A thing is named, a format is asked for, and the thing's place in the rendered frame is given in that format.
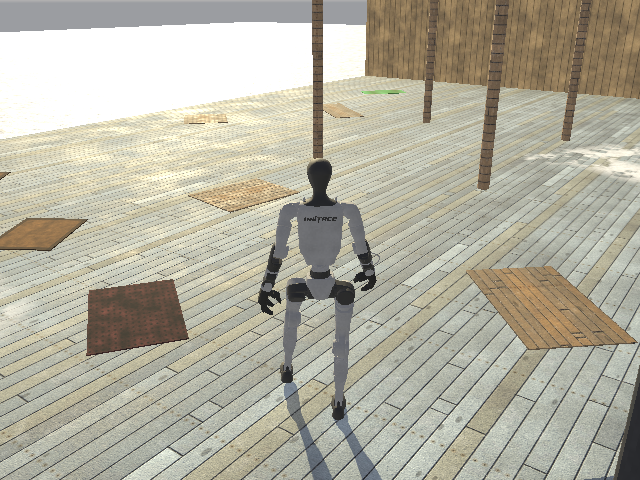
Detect robot right forearm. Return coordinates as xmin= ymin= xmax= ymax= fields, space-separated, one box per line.
xmin=357 ymin=239 xmax=375 ymax=276

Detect left robot hand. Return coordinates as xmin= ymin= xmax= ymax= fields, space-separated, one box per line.
xmin=258 ymin=288 xmax=281 ymax=315

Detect left robot thigh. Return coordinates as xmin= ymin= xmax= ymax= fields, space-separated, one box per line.
xmin=286 ymin=277 xmax=307 ymax=327

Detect right robot hand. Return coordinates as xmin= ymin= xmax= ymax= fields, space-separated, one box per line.
xmin=353 ymin=272 xmax=377 ymax=291

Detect robot left upper arm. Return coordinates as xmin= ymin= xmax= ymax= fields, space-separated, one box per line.
xmin=273 ymin=202 xmax=299 ymax=259

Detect robot left forearm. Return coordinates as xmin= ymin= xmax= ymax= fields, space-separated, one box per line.
xmin=261 ymin=243 xmax=282 ymax=292

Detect right robot shin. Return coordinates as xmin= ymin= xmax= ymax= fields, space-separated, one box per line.
xmin=333 ymin=340 xmax=349 ymax=406

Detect robot right upper arm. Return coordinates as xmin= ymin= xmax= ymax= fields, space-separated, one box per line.
xmin=340 ymin=201 xmax=368 ymax=255

